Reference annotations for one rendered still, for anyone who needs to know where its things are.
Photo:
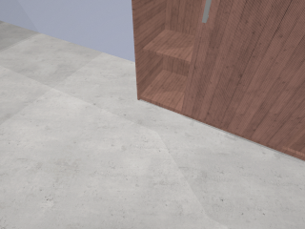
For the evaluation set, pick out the handle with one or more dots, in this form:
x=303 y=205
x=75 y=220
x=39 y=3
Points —
x=206 y=11

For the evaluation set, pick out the wardrobe door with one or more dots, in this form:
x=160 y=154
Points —
x=247 y=71
x=297 y=141

